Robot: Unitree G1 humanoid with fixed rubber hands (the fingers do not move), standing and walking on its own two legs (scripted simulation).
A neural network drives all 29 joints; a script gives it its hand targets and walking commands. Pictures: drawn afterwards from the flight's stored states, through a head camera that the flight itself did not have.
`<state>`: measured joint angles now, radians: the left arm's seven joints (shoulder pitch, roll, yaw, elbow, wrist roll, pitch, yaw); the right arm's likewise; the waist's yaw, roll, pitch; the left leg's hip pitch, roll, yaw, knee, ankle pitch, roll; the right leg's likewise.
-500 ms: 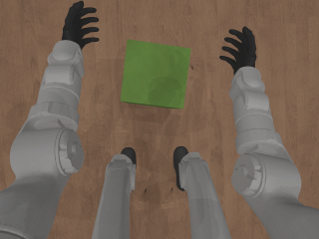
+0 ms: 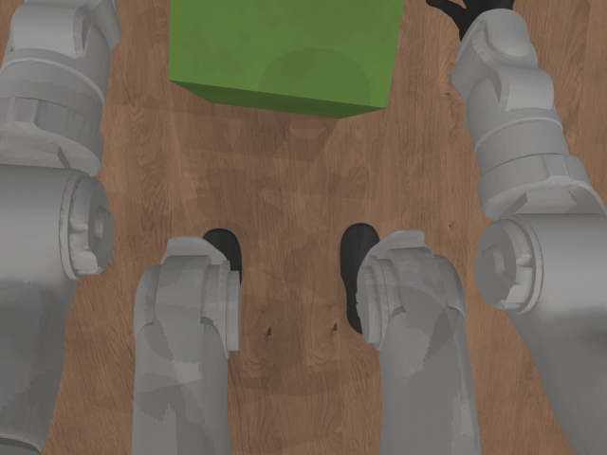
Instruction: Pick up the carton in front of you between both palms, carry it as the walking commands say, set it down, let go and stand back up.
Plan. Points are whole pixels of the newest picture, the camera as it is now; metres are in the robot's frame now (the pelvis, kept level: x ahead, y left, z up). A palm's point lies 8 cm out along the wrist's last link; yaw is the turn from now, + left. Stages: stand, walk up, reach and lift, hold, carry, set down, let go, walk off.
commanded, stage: reach and lift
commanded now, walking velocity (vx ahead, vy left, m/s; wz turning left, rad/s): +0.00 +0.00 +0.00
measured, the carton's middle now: (286, 19) +0.56 +0.02 -0.27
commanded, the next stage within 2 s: none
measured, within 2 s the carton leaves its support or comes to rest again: leaves its support in 0.94 s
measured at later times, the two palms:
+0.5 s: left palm out of the picture +0.57 +0.18 -0.21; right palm (456, 23) +0.54 -0.16 -0.20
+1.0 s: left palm out of the picture +0.57 +0.16 -0.20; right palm (448, 8) +0.55 -0.14 -0.18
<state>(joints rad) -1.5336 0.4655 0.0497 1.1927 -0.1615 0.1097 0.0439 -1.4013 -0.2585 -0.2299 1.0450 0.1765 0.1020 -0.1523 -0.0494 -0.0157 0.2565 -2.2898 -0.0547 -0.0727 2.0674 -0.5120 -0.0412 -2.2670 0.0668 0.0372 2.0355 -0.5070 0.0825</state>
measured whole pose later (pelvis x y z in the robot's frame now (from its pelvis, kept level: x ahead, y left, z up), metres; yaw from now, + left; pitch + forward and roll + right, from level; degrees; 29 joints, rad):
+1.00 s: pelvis +0.02 +0.01 -0.03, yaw +0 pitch +37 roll -3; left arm -1.48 0.33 0.07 1.12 -0.09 0.19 0.09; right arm -1.37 -0.17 -0.33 0.95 0.08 0.19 -0.15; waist -0.04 -0.03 0.30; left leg -2.29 -0.05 -0.05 2.23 -0.60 -0.02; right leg -2.26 0.08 0.05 2.20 -0.59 0.10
